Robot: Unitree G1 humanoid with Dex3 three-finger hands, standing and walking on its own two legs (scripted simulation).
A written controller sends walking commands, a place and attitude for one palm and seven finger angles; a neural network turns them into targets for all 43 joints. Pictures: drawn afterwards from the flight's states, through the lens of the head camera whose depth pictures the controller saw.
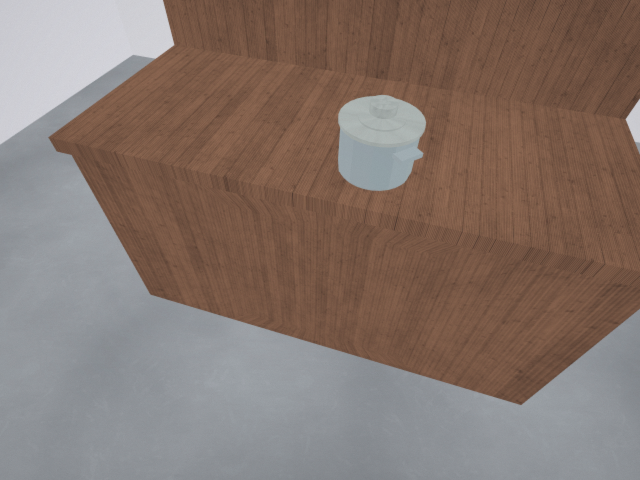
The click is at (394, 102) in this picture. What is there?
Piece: lid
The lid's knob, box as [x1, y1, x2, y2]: [369, 95, 398, 118]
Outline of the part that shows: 371,98 369,111 372,115 380,118 389,118 396,114 398,102 395,98 387,95 377,95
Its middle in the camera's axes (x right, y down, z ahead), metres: +0.12 -0.25 +0.75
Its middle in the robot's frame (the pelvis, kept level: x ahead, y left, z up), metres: +0.75 -0.08 +0.08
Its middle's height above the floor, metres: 0.86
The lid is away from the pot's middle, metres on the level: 0.00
